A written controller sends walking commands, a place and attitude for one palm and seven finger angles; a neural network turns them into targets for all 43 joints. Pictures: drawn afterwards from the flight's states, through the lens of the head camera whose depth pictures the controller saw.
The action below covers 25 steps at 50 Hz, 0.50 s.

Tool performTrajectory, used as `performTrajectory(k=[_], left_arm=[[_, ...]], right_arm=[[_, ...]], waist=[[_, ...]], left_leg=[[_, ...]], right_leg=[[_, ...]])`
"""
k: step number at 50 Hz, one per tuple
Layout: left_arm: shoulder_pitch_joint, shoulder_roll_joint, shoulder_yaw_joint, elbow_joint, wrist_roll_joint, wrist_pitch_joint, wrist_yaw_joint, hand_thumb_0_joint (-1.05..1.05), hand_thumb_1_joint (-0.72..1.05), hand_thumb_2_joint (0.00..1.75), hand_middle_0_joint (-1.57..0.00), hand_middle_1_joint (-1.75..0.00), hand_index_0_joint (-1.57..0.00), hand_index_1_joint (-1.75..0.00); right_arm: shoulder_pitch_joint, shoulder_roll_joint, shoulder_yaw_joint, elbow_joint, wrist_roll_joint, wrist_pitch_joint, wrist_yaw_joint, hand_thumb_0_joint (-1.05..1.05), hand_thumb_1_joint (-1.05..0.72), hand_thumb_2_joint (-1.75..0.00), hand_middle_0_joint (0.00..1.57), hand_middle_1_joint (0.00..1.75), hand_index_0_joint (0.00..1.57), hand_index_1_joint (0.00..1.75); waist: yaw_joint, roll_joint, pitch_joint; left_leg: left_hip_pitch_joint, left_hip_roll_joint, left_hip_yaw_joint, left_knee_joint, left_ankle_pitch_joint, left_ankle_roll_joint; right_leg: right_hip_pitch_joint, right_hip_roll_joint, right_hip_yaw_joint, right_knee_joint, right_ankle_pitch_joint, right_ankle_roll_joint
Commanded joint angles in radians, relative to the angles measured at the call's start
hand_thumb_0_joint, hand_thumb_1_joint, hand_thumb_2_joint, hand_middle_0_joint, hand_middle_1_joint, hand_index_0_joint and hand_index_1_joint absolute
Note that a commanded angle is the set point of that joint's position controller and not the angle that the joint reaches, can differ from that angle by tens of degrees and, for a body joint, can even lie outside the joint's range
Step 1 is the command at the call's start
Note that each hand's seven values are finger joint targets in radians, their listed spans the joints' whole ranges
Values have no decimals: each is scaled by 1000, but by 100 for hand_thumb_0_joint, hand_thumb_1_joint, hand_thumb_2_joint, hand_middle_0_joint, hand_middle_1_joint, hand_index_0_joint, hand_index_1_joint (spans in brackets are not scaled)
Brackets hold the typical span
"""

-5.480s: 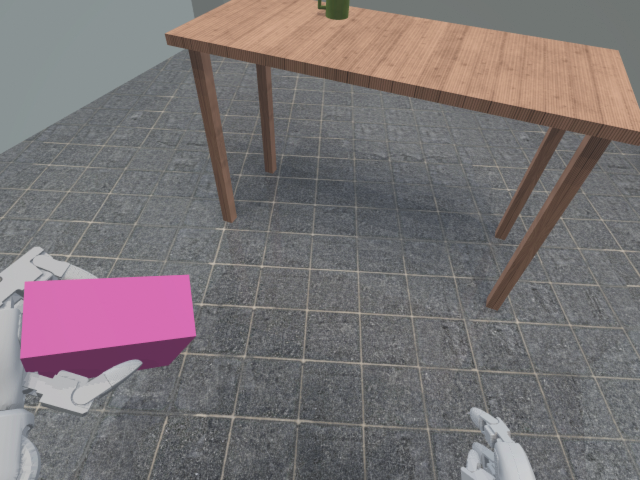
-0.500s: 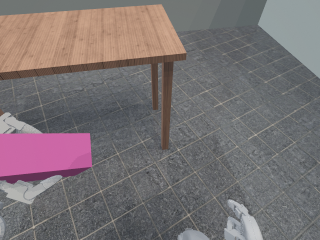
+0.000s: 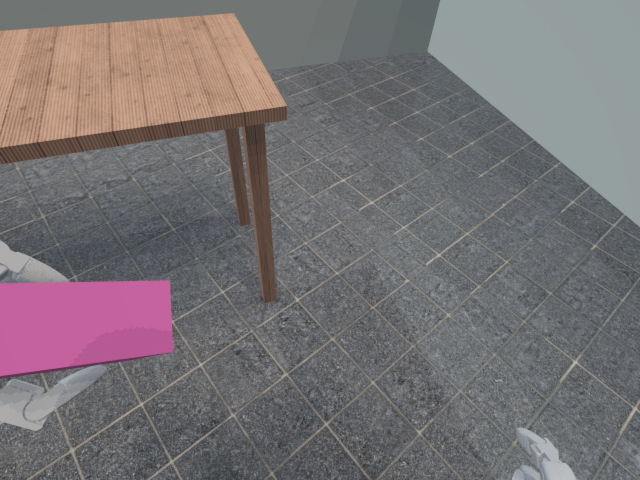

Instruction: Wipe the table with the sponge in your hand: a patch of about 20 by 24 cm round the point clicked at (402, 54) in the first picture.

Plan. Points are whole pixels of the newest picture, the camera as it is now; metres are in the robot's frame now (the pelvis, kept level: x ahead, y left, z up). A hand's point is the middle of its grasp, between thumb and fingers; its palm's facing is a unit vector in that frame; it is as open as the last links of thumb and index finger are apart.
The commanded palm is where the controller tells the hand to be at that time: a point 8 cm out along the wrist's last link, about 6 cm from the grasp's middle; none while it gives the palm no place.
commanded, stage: take the last steps up to it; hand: left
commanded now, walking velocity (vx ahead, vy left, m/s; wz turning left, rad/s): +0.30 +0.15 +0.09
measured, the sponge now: (98, 328) +0.22 +0.21 +0.16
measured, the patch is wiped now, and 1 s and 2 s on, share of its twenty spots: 0.00 0.00 0.00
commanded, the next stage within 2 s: come to a stop and stand still in 1.24 s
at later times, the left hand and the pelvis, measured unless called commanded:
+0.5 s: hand (77, 267) +0.29 +0.25 +0.16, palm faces +0.37 -0.76 -0.53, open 10.2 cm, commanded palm +0.22 +0.29 +0.18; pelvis +0.08 +0.00 +0.01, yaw +3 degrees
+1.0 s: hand (94, 162) +0.43 +0.29 +0.17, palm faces +0.40 -0.74 -0.53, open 10.2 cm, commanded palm +0.37 +0.33 +0.18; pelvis +0.22 +0.05 -0.01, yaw +2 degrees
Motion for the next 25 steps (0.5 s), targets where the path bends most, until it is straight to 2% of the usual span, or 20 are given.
performTrajectory(k=[1,2,4,5,6,7,9,10,11,12,13,14,15,16,17,19,21,22,24,25], left_arm=[[-180,131,64,-78,20,-51,5,0,10,130,-120,-160,-120,-160],[-189,90,14,-58,27,-44,1,0,10,130,-120,-160,-120,-160],[-253,47,-53,-87,25,-32,-4,0,10,130,-120,-160,-120,-160],[-273,50,-62,-117,22,-29,-3,0,10,130,-120,-160,-120,-160],[-319,73,-62,-151,26,-28,-2,0,10,130,-120,-160,-120,-160],[-324,76,-58,-156,22,-28,2,0,10,130,-120,-160,-120,-160],[-307,102,-27,-123,28,-22,7,0,10,130,-120,-160,-120,-160],[-302,113,-13,-108,32,-21,9,0,10,130,-120,-160,-120,-160],[-266,161,29,-74,35,-16,12,0,10,130,-120,-160,-120,-160],[-274,176,59,-68,7,-20,10,0,10,130,-120,-160,-120,-160],[-303,167,66,-71,5,-26,5,0,10,130,-120,-160,-120,-160],[-244,159,72,-33,-3,-31,-3,0,10,130,-120,-160,-120,-160],[-174,152,82,-21,-8,-38,-11,0,10,130,-120,-160,-120,-160],[-140,153,98,-22,-11,-43,-17,0,10,130,-120,-160,-120,-160],[-113,135,86,-26,-10,-55,-18,0,10,130,-120,-160,-120,-160],[-116,121,83,-40,-7,-68,-13,0,10,130,-120,-160,-120,-160],[-97,117,76,-62,-4,-67,-3,0,10,130,-120,-160,-120,-160],[-95,119,71,-88,-4,-62,4,0,10,130,-120,-160,-120,-160],[-107,127,74,-140,-1,-52,17,0,10,130,-120,-160,-120,-160],[-123,130,70,-179,1,-47,21,0,10,130,-120,-160,-120,-160]], right_arm=[[-111,-47,7,-117,2,-89,-3,0,-90,-90,20,30,20,30],[-113,-61,1,-109,-1,-92,-1,0,-90,-90,20,30,20,30],[-107,-62,2,-106,7,-100,-3,0,-90,-90,20,30,20,30],[-100,-60,6,-106,8,-107,-6,0,-90,-90,20,30,20,30],[-107,-61,12,-110,6,-118,-7,0,-90,-90,20,30,20,30],[-107,-55,16,-108,1,-124,-9,0,-90,-90,20,30,20,30],[-114,-52,20,-98,-5,-126,-9,0,-90,-90,20,30,20,30],[-114,-42,19,-95,-5,-120,-6,0,-90,-90,20,30,20,30],[-111,-21,16,-100,-5,-107,1,0,-90,-90,20,30,20,30],[-151,-28,14,-114,-4,-101,3,0,-90,-90,20,30,20,30],[-138,-41,2,-100,-6,-95,7,0,-90,-90,20,30,20,30],[-134,-40,-2,-97,-4,-86,11,0,-90,-90,20,30,20,30],[-141,-22,13,-95,-3,-67,15,0,-90,-90,20,30,20,30],[-152,-10,21,-95,-1,-47,16,0,-90,-90,20,30,20,30],[-162,3,31,-101,-2,-40,17,0,-90,-90,20,30,20,30],[-148,3,32,-105,-4,-35,22,0,-90,-90,20,30,20,30],[-164,4,28,-125,-2,-42,18,0,-90,-90,20,30,20,30],[-161,7,26,-135,-3,-48,19,0,-90,-90,20,30,20,30],[-156,10,18,-150,-5,-61,17,0,-90,-90,20,30,20,30],[-152,5,11,-158,-6,-66,16,0,-90,-90,20,30,20,30]], waist=[[25,271,21],[24,248,57],[34,252,53],[32,262,37],[31,273,35],[33,275,22],[50,202,-22],[52,97,-55],[51,-152,-85],[57,-249,-57],[41,-161,-37],[39,-118,11],[38,-68,27],[41,-38,-4],[41,-43,-13],[30,-103,-58],[47,-106,-86],[58,-127,-95],[73,-152,-121],[74,-147,-136]], left_leg=[[-52,332,-416,-335,-310,200],[-72,307,-358,-312,-278,189],[-70,240,-229,-272,-165,150],[-45,220,-211,-253,-105,139],[-42,207,-191,-246,-100,130],[-34,206,-204,-220,-55,125],[-69,185,-164,-88,-5,96],[-156,141,-108,65,-25,69],[-328,32,-21,335,-111,22],[-465,-8,-53,572,-246,-18],[-441,39,-156,666,-180,-35],[-452,64,-163,702,-126,-48],[-451,80,-158,705,-79,-54],[-437,88,-144,666,-61,-54],[-440,89,-114,617,-37,-58],[-387,99,-68,457,-15,-57],[-304,75,4,275,-17,-48],[-270,62,33,218,-15,-43],[-221,32,85,128,-22,-36],[-178,23,92,85,-10,-34]], right_leg=[[-179,-46,-4,396,-138,37],[-171,-61,-14,362,-121,43],[-84,-53,-72,228,-115,51],[-46,-43,-95,156,-120,54],[-15,-37,-114,103,-109,55],[30,-36,-121,19,-109,55],[192,-46,-116,-179,6,41],[303,-119,-16,-242,39,2],[393,-322,333,-330,20,-96],[402,-483,578,-418,50,-170],[296,-497,560,-452,-102,-179],[234,-475,519,-464,-109,-184],[209,-431,409,-441,-5,-171],[217,-392,300,-410,86,-149],[253,-362,208,-390,221,-133],[291,-330,89,-346,396,-112],[333,-309,56,-305,505,-104],[342,-311,52,-294,545,-101],[382,-312,60,-258,638,-103],[378,-316,73,-237,655,-99]])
